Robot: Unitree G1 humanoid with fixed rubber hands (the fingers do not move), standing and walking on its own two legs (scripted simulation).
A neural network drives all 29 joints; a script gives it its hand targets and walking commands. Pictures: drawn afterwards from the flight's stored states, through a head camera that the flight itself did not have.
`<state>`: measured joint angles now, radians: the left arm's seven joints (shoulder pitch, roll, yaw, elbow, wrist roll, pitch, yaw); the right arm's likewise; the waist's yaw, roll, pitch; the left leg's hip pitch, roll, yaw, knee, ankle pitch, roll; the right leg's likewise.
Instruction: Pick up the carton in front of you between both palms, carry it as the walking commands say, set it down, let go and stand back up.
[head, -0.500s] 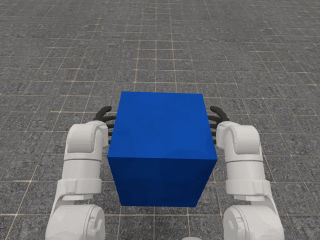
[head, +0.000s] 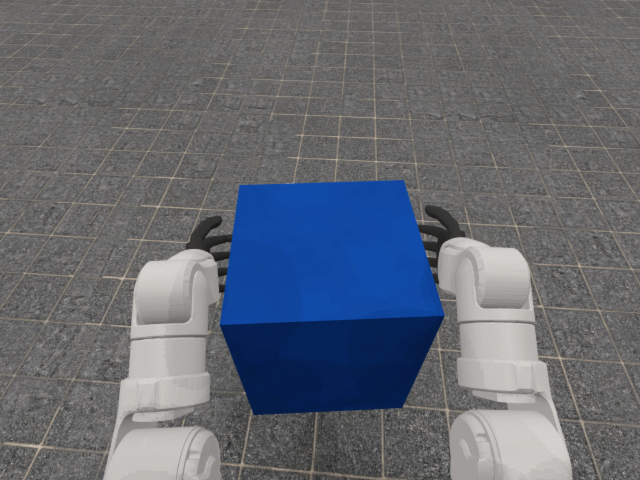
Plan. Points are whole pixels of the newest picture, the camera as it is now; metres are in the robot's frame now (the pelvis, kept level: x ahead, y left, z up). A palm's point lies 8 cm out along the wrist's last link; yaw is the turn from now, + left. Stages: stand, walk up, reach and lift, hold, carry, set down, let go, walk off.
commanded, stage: carry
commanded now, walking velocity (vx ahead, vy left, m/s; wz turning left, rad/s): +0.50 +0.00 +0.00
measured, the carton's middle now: (325, 302) +0.34 +0.00 +0.02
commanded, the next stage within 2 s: none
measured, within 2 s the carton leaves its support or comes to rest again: neither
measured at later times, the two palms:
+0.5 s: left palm (215, 167) +0.58 +0.18 +0.07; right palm (398, 169) +0.56 -0.12 +0.07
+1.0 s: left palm (254, 71) +0.86 +0.14 +0.09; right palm (397, 69) +0.87 -0.16 +0.08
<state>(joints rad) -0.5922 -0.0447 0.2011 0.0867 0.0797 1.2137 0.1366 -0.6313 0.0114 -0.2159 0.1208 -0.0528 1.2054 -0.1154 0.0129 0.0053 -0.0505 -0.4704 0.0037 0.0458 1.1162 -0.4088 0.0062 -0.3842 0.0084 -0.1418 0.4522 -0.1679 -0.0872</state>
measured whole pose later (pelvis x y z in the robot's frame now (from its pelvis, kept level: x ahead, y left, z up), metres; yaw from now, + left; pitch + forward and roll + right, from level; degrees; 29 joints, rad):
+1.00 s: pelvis +0.60 -0.02 +0.01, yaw +0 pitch +4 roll +1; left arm -0.18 -0.14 0.12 -0.28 0.11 1.23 0.10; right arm -0.20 0.14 -0.13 -0.28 -0.13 1.23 -0.09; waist 0.02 0.02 -0.09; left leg -0.49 0.07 0.10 0.89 -0.39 -0.02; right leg -0.28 -0.07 -0.22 0.39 -0.17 -0.04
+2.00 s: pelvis +0.74 -0.02 -0.01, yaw -4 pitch +3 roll +1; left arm -0.15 -0.13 0.11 -0.15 0.16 1.09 0.07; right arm -0.15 0.13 -0.11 -0.15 -0.16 1.08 -0.06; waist 0.00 -0.01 -0.11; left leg -0.37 0.09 0.19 0.58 -0.24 0.00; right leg -0.11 -0.07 -0.17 0.54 -0.47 0.00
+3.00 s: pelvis +0.67 -0.02 -0.01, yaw -4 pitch +1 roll +0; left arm -0.24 -0.15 0.18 0.18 0.24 0.75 0.03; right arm -0.24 0.15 -0.20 0.18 -0.25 0.73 -0.02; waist 0.01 0.00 -0.07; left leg -0.42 0.11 0.18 0.52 -0.11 0.00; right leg -0.21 -0.04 -0.18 0.59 -0.40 -0.02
